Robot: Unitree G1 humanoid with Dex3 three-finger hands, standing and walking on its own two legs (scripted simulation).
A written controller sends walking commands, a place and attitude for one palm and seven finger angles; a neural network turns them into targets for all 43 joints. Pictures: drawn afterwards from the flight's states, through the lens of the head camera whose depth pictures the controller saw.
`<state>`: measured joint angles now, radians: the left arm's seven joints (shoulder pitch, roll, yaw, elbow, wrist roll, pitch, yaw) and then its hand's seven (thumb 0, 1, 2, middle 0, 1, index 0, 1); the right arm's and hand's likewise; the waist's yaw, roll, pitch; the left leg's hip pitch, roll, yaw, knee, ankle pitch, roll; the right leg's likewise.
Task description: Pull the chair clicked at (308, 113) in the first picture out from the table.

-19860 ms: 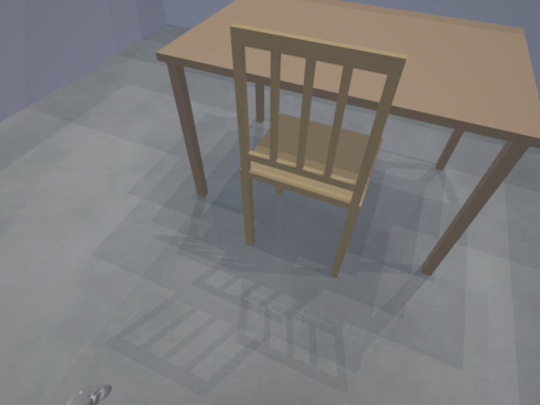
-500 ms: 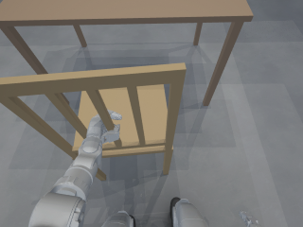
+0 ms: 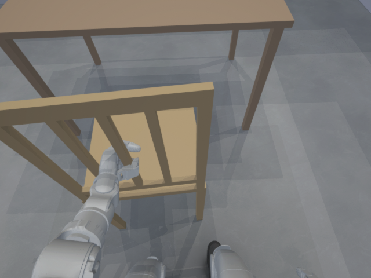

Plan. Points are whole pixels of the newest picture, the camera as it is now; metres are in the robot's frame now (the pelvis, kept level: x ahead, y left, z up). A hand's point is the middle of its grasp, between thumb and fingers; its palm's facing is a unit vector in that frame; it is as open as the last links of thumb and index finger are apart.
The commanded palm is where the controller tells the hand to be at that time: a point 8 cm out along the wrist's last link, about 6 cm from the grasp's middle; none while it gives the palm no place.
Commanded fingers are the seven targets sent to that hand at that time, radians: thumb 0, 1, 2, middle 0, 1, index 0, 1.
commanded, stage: step backward, pulling the chair out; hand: left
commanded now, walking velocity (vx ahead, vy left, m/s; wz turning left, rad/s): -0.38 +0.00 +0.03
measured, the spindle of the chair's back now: (125, 157) +0.39 +0.16 -0.03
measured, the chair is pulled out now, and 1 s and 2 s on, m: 0.41 0.50 0.60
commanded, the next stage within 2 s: stop walking, hand still on the chair in 0.92 s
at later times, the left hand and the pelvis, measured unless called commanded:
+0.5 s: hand (131, 170) +0.36 +0.14 -0.04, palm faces -0.02 -0.98 -0.19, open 5.4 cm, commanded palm +0.35 +0.19 -0.04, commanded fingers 0.00 0.90 0.90 -0.50 -1.45 -0.50 -1.45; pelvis -0.03 +0.03 +0.01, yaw +1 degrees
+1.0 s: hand (123, 202) +0.28 +0.15 -0.04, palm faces +0.01 -0.98 -0.18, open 5.4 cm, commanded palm +0.29 +0.19 -0.04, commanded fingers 0.00 0.90 0.90 -0.50 -1.45 -0.50 -1.45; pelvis -0.09 +0.02 +0.01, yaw +1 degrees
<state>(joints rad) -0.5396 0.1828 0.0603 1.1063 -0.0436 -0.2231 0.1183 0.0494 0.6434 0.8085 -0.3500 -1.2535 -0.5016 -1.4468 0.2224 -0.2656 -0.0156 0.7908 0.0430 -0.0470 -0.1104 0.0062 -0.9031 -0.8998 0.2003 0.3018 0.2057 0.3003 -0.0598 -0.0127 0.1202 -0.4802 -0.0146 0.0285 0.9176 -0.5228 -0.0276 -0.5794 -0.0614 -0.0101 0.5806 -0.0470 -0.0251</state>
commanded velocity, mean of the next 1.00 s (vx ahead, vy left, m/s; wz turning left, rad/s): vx -0.33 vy -0.06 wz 0.00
